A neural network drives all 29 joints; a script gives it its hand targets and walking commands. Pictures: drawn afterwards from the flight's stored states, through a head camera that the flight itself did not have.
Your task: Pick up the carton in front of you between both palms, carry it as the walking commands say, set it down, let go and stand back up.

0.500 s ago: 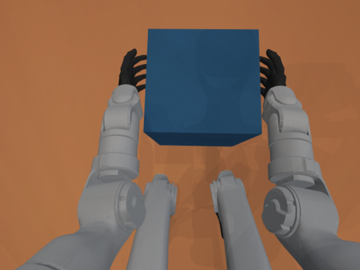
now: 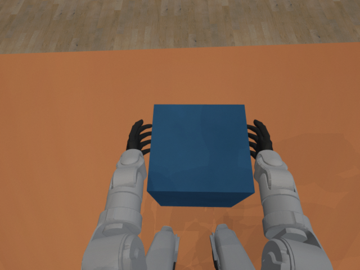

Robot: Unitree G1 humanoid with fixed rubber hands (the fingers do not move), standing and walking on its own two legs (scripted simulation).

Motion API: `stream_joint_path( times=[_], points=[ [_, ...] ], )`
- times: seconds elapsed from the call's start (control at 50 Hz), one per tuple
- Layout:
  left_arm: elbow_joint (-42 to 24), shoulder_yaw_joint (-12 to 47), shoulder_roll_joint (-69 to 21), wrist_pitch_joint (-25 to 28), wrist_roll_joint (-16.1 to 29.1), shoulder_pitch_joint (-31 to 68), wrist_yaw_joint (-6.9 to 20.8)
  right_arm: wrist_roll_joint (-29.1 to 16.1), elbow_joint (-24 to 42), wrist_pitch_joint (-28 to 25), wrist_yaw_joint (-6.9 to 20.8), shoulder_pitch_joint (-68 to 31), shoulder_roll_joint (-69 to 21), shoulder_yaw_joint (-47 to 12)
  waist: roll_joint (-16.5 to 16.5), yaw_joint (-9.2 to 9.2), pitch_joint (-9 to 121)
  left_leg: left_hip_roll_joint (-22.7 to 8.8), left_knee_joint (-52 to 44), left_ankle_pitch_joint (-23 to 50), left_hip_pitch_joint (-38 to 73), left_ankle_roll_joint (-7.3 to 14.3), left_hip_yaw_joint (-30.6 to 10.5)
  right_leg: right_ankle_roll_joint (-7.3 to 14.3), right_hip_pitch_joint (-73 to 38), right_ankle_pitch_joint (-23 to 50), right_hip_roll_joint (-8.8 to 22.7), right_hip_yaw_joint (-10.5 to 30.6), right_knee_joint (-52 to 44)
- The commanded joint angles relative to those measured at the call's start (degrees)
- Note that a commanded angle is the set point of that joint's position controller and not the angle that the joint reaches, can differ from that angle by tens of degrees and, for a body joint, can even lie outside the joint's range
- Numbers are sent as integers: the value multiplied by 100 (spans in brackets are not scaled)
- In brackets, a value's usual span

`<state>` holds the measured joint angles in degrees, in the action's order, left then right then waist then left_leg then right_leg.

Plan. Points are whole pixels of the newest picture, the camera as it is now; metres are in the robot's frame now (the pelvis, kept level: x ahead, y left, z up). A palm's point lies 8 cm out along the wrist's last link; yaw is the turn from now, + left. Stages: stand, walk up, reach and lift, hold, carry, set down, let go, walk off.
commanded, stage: reach and lift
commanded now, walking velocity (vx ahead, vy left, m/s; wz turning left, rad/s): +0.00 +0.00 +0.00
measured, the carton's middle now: (197, 162) +0.38 -0.01 -0.10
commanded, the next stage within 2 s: hold in 1.56 s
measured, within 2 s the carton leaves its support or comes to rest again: neither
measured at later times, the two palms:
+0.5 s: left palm (108, 143) +0.34 +0.15 +0.11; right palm (287, 139) +0.33 -0.15 +0.11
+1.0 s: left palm (101, 140) +0.33 +0.15 +0.14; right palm (295, 136) +0.33 -0.15 +0.14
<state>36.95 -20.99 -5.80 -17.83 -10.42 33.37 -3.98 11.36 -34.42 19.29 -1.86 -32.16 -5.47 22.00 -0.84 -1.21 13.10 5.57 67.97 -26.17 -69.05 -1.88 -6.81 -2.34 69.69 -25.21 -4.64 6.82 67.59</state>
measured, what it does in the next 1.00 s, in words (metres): rises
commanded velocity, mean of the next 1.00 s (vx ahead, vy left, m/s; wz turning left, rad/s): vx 0.00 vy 0.00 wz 0.00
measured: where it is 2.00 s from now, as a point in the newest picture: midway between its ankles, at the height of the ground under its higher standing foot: outside the picture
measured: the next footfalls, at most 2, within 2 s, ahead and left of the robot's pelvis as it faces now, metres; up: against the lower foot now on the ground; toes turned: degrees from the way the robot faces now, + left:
none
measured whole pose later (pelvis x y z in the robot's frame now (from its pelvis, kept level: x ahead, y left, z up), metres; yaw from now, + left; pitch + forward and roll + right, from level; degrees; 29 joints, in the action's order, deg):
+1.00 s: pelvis +0.03 +0.00 +0.11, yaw +0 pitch -3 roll +0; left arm 22.3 -18.0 -9.4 -34.9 -16.8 19.0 0.3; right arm 16.9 -21.5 35.6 0.8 -18.7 -9.6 17.4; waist -0.1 -0.2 0.1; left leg 2.6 26.5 -13.0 -10.0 -0.8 -8.0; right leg -0.9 10.7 -12.2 -2.4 7.8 26.4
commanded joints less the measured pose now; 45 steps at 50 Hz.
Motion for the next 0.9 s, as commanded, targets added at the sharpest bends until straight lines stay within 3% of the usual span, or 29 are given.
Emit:
stream_joint_path(
  times=[0.0,0.2,0.4,0.5,0.66,0.88],
  points=[
    [133,3259,-6127,51,711,2826,1428,-755,-142,-86,1359,-2906,-5992,-3339,47,-33,3294,302,-1296,1436,2349,70,417,146,-2793,1527,-330,-476,-1189],
    [-325,3620,-6042,-124,720,1688,1485,-774,227,62,1345,-1767,-5992,-3739,63,32,2373,155,-2591,2265,3928,101,212,156,-4378,2384,-207,-246,-2475],
    [-1058,4031,-5987,-831,857,838,1632,-940,958,733,1413,-963,-5968,-4172,79,70,1295,38,-3862,2868,5466,83,176,122,-5858,2951,-88,-210,-3752],
    [-1418,4051,-5873,-1290,895,693,1695,-970,1267,1188,1466,-784,-5893,-4190,95,81,523,-8,-4375,2560,5877,96,195,129,-6234,2620,-54,-211,-4280],
    [-1141,3427,-5792,-1580,624,1242,1855,-700,960,1469,1605,-1316,-5798,-3532,66,85,-389,-62,-4626,1290,5737,161,270,210,-6104,1289,-32,-299,-4542],
    [-1242,3540,-5949,-1573,693,1714,1887,-765,1093,1458,1660,-1822,-5917,-3682,49,93,185,-63,-4615,1475,6021,151,292,181,-6376,1478,-36,-333,-4497]
  ],
)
